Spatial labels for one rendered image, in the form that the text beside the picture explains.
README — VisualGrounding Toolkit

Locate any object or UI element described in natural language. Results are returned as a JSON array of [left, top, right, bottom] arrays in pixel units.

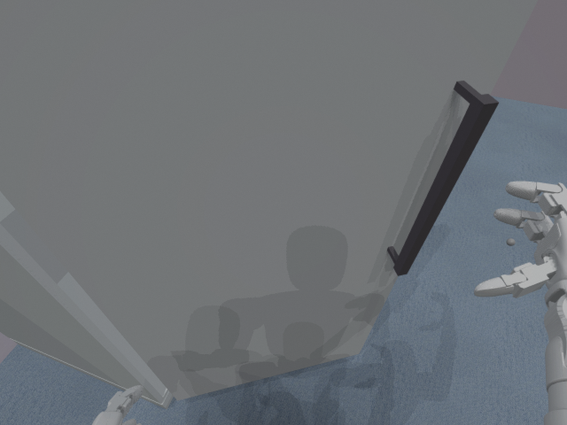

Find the robot right hand
[[474, 182, 567, 298]]

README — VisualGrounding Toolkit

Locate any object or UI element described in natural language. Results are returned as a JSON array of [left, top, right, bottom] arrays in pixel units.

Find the right robot forearm
[[544, 279, 567, 425]]

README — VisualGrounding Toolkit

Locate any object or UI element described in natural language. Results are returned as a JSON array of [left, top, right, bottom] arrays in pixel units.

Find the fridge door
[[0, 0, 538, 401]]

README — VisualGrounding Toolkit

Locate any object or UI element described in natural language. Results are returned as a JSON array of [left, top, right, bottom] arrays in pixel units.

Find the handle
[[387, 81, 499, 276]]

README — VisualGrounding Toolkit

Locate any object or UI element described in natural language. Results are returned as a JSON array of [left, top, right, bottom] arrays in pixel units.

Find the robot left hand
[[92, 385, 144, 425]]

